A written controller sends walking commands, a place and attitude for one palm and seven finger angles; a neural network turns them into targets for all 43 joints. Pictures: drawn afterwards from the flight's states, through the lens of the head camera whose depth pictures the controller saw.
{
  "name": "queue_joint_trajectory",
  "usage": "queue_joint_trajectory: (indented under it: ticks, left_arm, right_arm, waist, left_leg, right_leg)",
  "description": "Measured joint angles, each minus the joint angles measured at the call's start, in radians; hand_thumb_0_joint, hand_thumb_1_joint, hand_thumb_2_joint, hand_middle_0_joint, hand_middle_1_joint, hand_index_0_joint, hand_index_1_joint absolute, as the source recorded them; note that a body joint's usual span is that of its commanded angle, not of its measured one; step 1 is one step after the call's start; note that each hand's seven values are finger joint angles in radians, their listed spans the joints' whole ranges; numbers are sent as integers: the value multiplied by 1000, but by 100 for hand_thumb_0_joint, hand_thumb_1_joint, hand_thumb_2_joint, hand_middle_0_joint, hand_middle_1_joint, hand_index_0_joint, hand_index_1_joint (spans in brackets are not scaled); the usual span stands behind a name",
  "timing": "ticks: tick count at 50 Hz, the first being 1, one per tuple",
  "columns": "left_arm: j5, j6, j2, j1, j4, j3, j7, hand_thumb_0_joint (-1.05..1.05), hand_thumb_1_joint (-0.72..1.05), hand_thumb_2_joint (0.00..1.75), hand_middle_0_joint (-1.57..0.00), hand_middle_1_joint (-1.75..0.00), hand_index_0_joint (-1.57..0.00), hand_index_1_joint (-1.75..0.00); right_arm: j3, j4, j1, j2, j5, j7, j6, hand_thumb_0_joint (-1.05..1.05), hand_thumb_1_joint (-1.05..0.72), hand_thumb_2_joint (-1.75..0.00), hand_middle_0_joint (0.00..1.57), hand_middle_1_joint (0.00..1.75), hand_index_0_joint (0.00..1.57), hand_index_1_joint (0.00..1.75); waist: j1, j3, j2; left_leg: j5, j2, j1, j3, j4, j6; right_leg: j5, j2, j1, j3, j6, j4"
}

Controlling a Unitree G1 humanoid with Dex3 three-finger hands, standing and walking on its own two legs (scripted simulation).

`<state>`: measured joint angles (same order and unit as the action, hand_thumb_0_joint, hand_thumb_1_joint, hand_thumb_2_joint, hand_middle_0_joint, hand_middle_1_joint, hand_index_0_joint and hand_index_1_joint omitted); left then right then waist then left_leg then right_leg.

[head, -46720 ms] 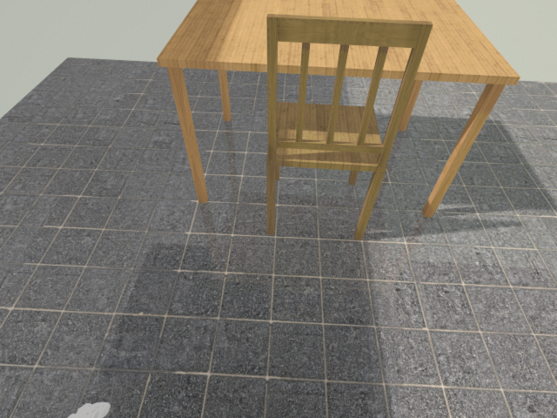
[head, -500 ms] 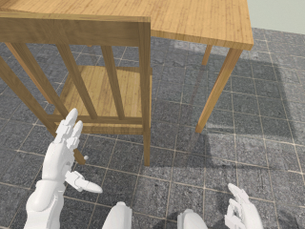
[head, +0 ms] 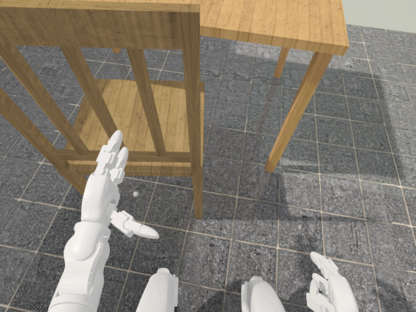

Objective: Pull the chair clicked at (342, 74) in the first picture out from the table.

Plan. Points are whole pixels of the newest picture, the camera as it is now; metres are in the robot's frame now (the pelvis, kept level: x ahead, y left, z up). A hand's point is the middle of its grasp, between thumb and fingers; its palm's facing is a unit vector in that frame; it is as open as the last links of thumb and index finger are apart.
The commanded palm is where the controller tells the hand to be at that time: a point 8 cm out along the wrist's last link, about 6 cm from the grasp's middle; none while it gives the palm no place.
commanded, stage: aim the fingers beside a spindle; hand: left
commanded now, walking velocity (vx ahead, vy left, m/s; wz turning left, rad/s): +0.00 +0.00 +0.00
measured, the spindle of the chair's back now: (102, 112) +0.51 +0.24 +0.04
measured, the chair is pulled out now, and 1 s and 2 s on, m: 0.18 0.18 0.18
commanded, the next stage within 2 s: push the fingers through the gap in 1.04 s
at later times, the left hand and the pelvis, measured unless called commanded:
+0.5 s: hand (154, 185) +0.35 +0.12 +0.02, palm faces -0.05 -1.00 -0.03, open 16.9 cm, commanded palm +0.33 +0.17 +0.02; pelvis -0.01 +0.00 -0.01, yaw +0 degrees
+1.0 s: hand (153, 185) +0.35 +0.12 +0.02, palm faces -0.05 -1.00 -0.03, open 16.9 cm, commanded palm +0.33 +0.18 +0.02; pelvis -0.01 +0.00 -0.01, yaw +0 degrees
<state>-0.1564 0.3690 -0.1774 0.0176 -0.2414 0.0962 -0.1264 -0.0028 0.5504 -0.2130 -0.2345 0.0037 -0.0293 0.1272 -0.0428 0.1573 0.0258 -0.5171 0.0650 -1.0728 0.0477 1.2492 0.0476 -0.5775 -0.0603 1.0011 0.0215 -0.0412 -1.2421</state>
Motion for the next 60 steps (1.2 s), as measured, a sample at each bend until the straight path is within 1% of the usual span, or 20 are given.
queue_joint_trajectory:
  ticks: [7,12,21,26,31,39,44,51,60]
  left_arm:
    - [28,21,17,30,-36,-20,36,-1,-50,30,-6,-8,-7,-8]
    - [31,36,20,60,-67,-16,49,-1,-50,30,-6,-8,-7,-8]
    - [31,54,22,119,-124,-13,50,-1,-50,30,-6,-8,-7,-8]
    - [45,61,31,150,-154,-24,64,-1,-50,30,-6,-8,-6,-8]
    - [53,63,32,164,-163,-18,80,-1,-50,30,-6,-8,-7,-8]
    - [41,67,17,182,-189,4,75,-1,-50,30,-6,-8,-7,-8]
    - [33,68,18,176,-187,-4,66,-1,-50,30,-6,-8,-6,-8]
    - [46,71,31,161,-173,-23,74,-1,-50,30,-6,-8,-7,-8]
    - [46,72,18,165,-172,-10,80,-1,-50,30,-6,-8,-7,-8]
  right_arm:
    - [2,2,-2,2,5,10,-28,1,-90,-90,20,30,20,30]
    - [4,9,2,4,8,14,-43,1,-90,-90,20,30,20,30]
    - [10,18,3,1,10,18,-59,1,-91,-90,20,30,20,30]
    - [11,20,4,0,11,21,-70,1,-91,-90,20,30,20,30]
    - [11,14,6,3,12,24,-84,1,-91,-90,20,30,20,30]
    - [5,18,2,4,10,23,-94,1,-91,-90,20,30,20,30]
    - [8,19,-3,1,8,22,-94,1,-91,-90,20,30,20,30]
    - [11,13,1,0,9,24,-97,1,-91,-90,20,30,20,30]
    - [5,7,12,4,11,24,-101,1,-91,-90,20,30,20,30]
  waist:
    - [-2,4,-2]
    - [-5,4,-3]
    - [-6,8,-2]
    - [-9,9,-2]
    - [-15,5,-3]
    - [-14,4,-2]
    - [-11,6,-1]
    - [-13,8,-4]
    - [-14,4,-6]
  left_leg:
    - [-4,0,-14,-4,10,2]
    - [-7,1,-29,-3,21,4]
    - [-8,2,-57,-2,39,7]
    - [-8,1,-75,-2,51,6]
    - [-6,2,-81,-6,54,6]
    - [-2,3,-81,-6,50,5]
    - [-2,1,-80,-5,47,4]
    - [-4,0,-78,-7,49,0]
    - [-7,-1,-81,-5,54,-1]
  right_leg:
    - [-7,0,19,-5,2,-17]
    - [-11,1,36,-7,4,-33]
    - [-14,2,67,-8,6,-54]
    - [-16,2,85,-10,6,-67]
    - [-13,4,95,-15,6,-73]
    - [-8,5,95,-15,5,-68]
    - [-7,3,91,-13,4,-63]
    - [-8,2,89,-16,0,-61]
    - [-8,2,88,-14,-2,-62]
